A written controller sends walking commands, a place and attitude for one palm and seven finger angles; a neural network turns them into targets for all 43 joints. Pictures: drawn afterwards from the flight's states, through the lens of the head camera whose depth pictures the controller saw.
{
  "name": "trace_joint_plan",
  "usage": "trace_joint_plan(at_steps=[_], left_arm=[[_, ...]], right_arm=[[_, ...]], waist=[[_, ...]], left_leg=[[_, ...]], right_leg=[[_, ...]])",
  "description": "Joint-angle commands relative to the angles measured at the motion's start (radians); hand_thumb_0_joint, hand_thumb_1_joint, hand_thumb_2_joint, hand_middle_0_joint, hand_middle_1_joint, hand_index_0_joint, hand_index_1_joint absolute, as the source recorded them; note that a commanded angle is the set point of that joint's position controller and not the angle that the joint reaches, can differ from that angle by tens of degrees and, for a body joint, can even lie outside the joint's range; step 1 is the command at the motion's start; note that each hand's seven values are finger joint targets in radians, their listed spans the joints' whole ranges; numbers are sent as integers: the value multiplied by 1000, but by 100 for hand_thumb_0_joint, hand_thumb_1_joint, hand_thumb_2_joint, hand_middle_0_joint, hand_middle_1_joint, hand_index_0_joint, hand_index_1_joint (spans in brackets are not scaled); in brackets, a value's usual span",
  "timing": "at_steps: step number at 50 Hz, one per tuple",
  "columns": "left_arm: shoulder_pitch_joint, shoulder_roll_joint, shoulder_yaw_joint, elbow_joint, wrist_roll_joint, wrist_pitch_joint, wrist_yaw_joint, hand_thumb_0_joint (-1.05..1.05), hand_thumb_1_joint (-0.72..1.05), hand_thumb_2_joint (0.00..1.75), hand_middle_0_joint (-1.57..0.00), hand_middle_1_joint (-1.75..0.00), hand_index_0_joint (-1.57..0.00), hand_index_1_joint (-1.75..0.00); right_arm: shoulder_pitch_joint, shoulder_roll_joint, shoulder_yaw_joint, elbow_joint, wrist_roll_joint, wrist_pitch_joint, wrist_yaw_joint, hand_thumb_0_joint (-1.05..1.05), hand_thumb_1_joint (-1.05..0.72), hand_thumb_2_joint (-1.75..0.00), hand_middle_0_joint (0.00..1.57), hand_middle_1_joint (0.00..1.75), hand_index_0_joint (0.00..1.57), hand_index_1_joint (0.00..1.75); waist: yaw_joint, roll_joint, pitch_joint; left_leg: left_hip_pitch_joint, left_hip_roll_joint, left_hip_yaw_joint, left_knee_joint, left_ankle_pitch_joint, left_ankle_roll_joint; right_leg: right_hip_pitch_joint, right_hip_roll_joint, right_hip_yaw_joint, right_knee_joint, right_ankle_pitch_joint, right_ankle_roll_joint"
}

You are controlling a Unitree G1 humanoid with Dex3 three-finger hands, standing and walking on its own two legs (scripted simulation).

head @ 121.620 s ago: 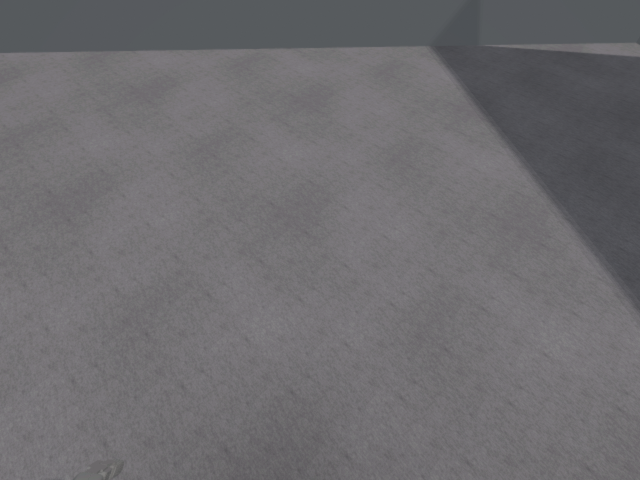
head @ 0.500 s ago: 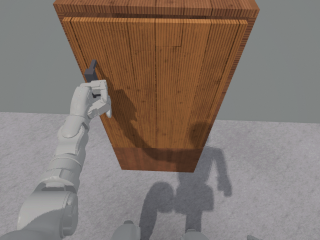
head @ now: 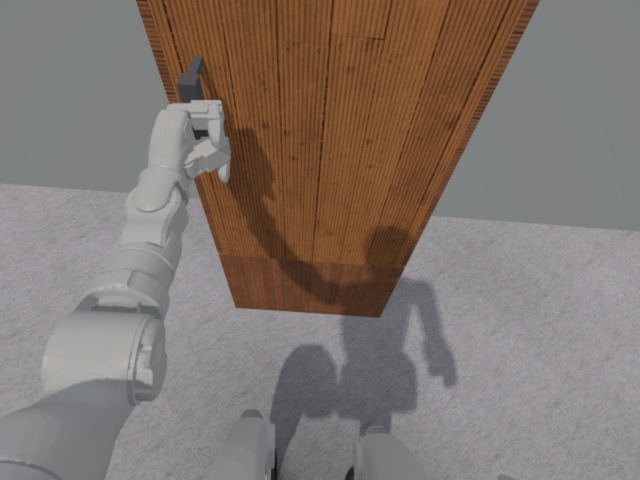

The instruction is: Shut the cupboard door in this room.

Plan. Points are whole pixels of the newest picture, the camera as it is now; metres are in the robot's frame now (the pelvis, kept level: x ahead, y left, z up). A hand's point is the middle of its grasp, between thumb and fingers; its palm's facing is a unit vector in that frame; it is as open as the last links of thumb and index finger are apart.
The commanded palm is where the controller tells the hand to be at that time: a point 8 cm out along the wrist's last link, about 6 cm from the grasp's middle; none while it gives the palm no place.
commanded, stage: pull the fist back off the door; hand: left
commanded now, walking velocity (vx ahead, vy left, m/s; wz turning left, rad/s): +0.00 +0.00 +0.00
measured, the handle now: (203, 116) +0.56 +0.15 +0.10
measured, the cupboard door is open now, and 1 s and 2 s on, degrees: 0 0 0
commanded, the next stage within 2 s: draw the hand back to the body in 0.78 s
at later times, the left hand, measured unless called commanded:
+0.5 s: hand (249, 168) +0.47 +0.09 +0.10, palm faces -0.02 -1.00 -0.01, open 3.1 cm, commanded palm +0.42 +0.14 +0.11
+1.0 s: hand (236, 196) +0.41 +0.10 +0.12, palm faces -0.05 -1.00 -0.02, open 3.1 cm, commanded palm +0.38 +0.16 +0.13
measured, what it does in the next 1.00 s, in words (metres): shifts its weight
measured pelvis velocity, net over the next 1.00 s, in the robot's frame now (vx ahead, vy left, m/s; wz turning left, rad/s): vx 0.06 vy -0.01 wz -0.05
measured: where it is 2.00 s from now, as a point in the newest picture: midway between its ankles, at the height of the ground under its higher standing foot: outside the picture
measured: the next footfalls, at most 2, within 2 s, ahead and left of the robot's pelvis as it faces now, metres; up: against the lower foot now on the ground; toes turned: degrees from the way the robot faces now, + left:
none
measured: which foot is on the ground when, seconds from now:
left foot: down 0.00-1.00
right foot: down 0.00-1.00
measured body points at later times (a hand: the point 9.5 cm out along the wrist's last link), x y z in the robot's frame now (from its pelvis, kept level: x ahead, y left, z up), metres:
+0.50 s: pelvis +0.02 +0.00 +0.02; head +0.08 -0.01 +0.46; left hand +0.46 +0.14 +0.11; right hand +0.03 -0.26 -0.10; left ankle +0.10 +0.11 -0.65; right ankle +0.03 -0.13 -0.65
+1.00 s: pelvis +0.06 -0.01 +0.03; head +0.09 -0.02 +0.48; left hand +0.41 +0.15 +0.12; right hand +0.24 -0.25 -0.05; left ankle +0.10 +0.11 -0.65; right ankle +0.03 -0.13 -0.65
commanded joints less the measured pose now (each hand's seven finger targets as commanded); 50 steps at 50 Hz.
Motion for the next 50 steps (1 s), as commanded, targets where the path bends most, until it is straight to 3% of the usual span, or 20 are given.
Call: trace_joint_plan(at_steps=[1,4,5,11,13,14,18,19,22,24,27,29,32,34,36,37,44,48,49,50], left_arm=[[-636,74,26,-222,51,-49,195,0,90,90,-130,-150,-130,-150],[-624,117,16,-206,108,-78,183,0,90,90,-130,-150,-130,-150],[-623,91,-17,-221,115,-88,169,0,90,90,-130,-150,-130,-150],[-443,146,90,-198,27,-79,118,0,90,90,-130,-150,-130,-150],[-393,165,108,-232,36,-86,125,0,90,90,-130,-150,-130,-150],[-339,185,137,-255,41,-98,131,0,90,90,-130,-150,-130,-150],[-174,112,100,-369,34,-108,136,0,90,90,-130,-150,-130,-150],[-128,146,136,-379,28,-105,141,0,90,90,-130,-150,-130,-150],[-64,120,114,-540,15,-109,141,0,90,90,-130,-150,-130,-150],[6,99,89,-665,11,-116,138,0,90,90,-130,-150,-130,-150],[146,35,45,-739,-1,-104,134,0,90,90,-130,-150,-130,-150],[212,3,12,-795,-5,-91,125,0,90,90,-130,-150,-130,-150],[325,-20,-9,-847,-16,-62,112,0,90,90,-130,-150,-130,-150],[405,-42,-39,-928,-16,-51,101,0,90,90,-130,-150,-130,-150],[419,-84,-85,-966,-21,-35,98,0,90,90,-130,-150,-130,-150],[393,-63,-68,-974,-22,-33,102,0,90,90,-130,-150,-130,-150],[345,-55,-78,-977,6,-18,119,0,90,90,-130,-150,-130,-150],[484,-30,-41,-1062,-15,4,104,0,90,90,-130,-150,-130,-150],[532,9,-9,-1071,-19,18,97,0,90,90,-130,-150,-130,-150],[569,-15,-32,-1107,-28,32,86,0,90,90,-130,-150,-130,-150]], right_arm=[[107,-157,-59,-83,-23,-32,15,0,-90,-90,20,30,20,30],[117,-163,-62,-84,-31,-25,27,0,-90,-90,20,30,20,30],[109,-158,-60,-92,-29,-25,30,0,-90,-90,20,30,20,30],[86,-156,-54,-132,-14,-16,27,0,-90,-90,20,30,20,30],[84,-149,-53,-146,-14,-10,30,0,-90,-90,20,30,20,30],[88,-150,-56,-155,-17,-9,32,0,-90,-90,20,30,20,30],[69,-134,-64,-194,-7,10,39,0,-90,-90,20,30,20,30],[70,-138,-66,-194,-5,15,34,0,-90,-90,20,30,20,30],[57,-126,-73,-210,3,22,28,0,-90,-90,20,30,20,30],[48,-121,-73,-220,4,21,23,0,-90,-90,20,30,20,30],[29,-106,-75,-217,12,18,22,0,-90,-90,20,30,20,30],[18,-101,-73,-222,15,9,21,0,-90,-90,20,30,20,30],[-10,-95,-71,-233,18,9,20,0,-90,-90,20,30,20,30],[-34,-92,-68,-251,21,7,20,0,-90,-90,20,30,20,30],[-51,-83,-62,-256,23,8,19,0,-90,-90,20,30,20,30],[-56,-85,-63,-248,22,8,15,0,-90,-90,20,30,20,30],[-97,-81,-53,-243,14,16,2,0,-90,-90,20,30,20,30],[-124,-72,-47,-284,17,30,7,0,-90,-90,20,30,20,30],[-120,-79,-46,-290,18,36,6,0,-90,-90,20,30,20,30],[-133,-67,-40,-304,21,41,9,0,-90,-90,20,30,20,30]], waist=[[-123,55,-386],[-122,64,-372],[-120,93,-380],[-51,23,-362],[-34,22,-352],[-8,43,-383],[11,-18,-349],[17,-42,-342],[24,-53,-370],[39,11,-402],[36,-30,-358],[41,5,-331],[47,-55,-299],[60,6,-304],[45,-14,-281],[39,-49,-276],[36,-16,-280],[88,2,-369],[96,-13,-376],[99,0,-359]], left_leg=[[457,2,-100,-207,-285,9],[456,-1,-98,-208,-284,11],[467,-2,-95,-209,-286,8],[386,-12,-58,-224,-286,10],[362,-14,-41,-223,-271,13],[385,-14,-44,-230,-253,12],[389,-13,-9,-243,-207,18],[386,-13,-3,-244,-185,21],[426,-12,22,-243,-90,26],[493,-14,26,-242,4,24],[529,-10,35,-247,85,24],[555,-13,38,-248,115,24],[546,-15,41,-257,132,26],[587,-17,42,-259,171,24],[598,-15,33,-255,191,23],[590,-14,30,-249,177,24],[596,-22,17,-226,173,20],[655,-26,25,-249,262,17],[656,-24,24,-256,290,19],[657,-27,32,-267,304,21]], right_leg=[[-121,33,17,-202,-39,-15],[-121,35,22,-209,-48,-23],[-123,33,22,-206,-50,-25],[-2,43,39,-237,-88,-26],[31,42,45,-242,-92,-24],[46,45,40,-233,-75,-28],[118,48,48,-272,-61,-22],[144,50,50,-282,-46,-22],[212,50,60,-302,23,-15],[241,53,53,-288,121,-20],[256,53,43,-294,227,-15],[255,54,40,-294,264,-17],[291,47,43,-306,308,-11],[303,45,42,-298,346,-17],[299,42,33,-294,374,-15],[296,41,37,-297,369,-12],[285,32,44,-280,366,-18],[389,32,43,-284,460,-25],[417,35,43,-285,489,-25],[440,30,45,-294,523,-22]])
